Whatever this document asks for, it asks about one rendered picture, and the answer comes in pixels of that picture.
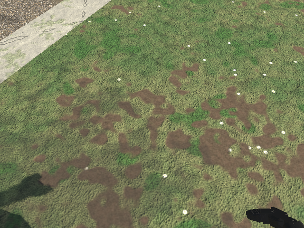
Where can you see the robot right hand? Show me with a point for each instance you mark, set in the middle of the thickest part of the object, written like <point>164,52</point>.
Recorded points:
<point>275,217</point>

